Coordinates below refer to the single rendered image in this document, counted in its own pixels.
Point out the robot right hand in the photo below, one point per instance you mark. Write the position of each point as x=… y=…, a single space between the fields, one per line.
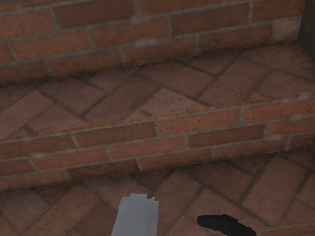
x=225 y=224

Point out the left robot thigh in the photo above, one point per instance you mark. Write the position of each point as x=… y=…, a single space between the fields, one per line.
x=137 y=216

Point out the robot left shin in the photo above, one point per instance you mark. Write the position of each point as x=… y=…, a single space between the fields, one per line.
x=124 y=198

